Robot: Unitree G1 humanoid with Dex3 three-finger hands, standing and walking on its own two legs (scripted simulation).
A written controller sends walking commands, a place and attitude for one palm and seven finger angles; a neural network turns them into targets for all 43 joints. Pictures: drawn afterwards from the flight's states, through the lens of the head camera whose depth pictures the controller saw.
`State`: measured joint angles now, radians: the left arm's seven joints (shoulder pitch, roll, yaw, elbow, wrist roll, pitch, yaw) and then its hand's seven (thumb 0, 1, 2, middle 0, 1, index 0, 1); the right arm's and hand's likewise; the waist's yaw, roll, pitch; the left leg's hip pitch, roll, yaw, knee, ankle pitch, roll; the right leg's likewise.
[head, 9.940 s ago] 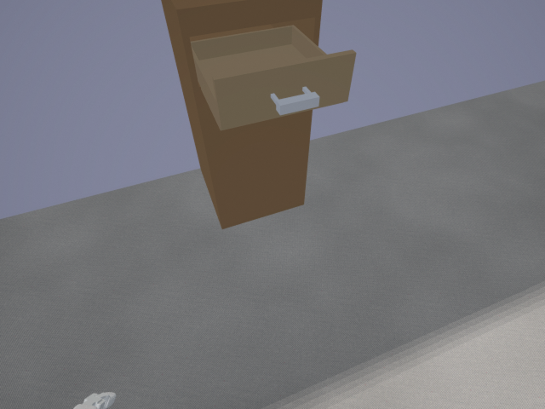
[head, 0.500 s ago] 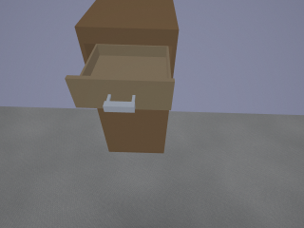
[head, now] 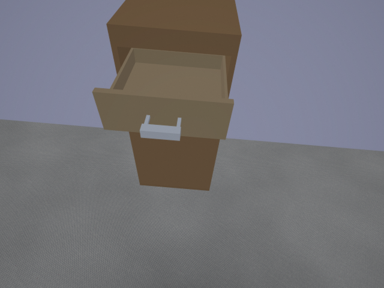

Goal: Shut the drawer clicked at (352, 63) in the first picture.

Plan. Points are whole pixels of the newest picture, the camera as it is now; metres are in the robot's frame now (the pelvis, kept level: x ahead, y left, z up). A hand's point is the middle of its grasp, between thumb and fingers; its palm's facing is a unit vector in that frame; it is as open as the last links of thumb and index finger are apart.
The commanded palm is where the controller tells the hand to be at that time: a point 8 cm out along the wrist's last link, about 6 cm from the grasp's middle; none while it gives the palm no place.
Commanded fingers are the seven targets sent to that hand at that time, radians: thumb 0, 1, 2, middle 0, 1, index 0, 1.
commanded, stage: look again from close up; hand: left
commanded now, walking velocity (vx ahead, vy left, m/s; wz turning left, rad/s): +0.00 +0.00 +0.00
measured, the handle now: (162, 126) +0.51 +0.12 +0.03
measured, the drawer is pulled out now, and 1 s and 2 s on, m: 0.25 0.25 0.25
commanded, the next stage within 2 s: shuffle to correct the standing spot in 0.10 s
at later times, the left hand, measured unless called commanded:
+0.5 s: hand out of the picture +0.02 +0.14 -0.17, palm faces +0.01 -0.99 -0.15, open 7.4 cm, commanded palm none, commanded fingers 0.00 0.90 0.90 -0.20 -0.30 -0.20 -0.30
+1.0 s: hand (152, 251) +0.24 +0.11 -0.16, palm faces +0.01 -0.98 -0.20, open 7.3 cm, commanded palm none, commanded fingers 0.00 0.90 0.90 -0.20 -0.30 -0.20 -0.30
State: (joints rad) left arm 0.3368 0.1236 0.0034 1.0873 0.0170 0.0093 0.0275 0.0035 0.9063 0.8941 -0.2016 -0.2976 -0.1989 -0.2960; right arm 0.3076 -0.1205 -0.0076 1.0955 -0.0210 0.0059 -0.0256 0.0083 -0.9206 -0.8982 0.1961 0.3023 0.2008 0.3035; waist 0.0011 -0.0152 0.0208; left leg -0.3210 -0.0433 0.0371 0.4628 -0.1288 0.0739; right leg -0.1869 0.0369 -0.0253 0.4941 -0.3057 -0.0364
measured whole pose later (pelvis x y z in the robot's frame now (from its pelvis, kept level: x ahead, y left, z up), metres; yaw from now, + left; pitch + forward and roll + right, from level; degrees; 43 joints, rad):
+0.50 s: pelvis +0.06 -0.02 +0.00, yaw -1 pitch +1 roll +1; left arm 0.38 0.14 0.00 1.11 0.02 -0.02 0.01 0.00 0.91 0.89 -0.20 -0.30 -0.20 -0.30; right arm 0.29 -0.15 0.00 1.11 -0.02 -0.02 -0.02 0.01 -0.92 -0.90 0.20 0.30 0.20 0.30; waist 0.00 -0.02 -0.01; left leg -0.28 -0.04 0.05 0.48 -0.22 0.05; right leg -0.14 0.04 0.00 0.48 -0.36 -0.06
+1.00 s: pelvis +0.16 -0.08 +0.00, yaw -1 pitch +0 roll -1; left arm 0.17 0.20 0.06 0.96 0.02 0.01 -0.02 0.01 0.92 0.89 -0.20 -0.30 -0.20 -0.30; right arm 0.35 -0.13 0.00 1.11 -0.04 -0.05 -0.03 0.00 -0.91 -0.90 0.20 0.30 0.20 0.30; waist -0.01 0.01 0.10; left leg -0.06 0.09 0.05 0.41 -0.35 -0.04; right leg -0.56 -0.08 -0.03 0.86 -0.28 -0.02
